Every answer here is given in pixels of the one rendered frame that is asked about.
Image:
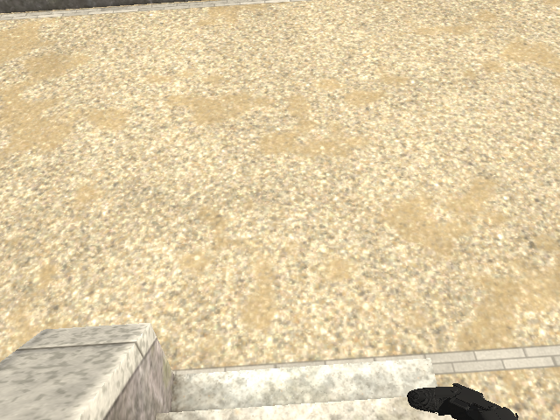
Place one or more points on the right robot hand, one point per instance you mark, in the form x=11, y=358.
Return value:
x=460, y=402

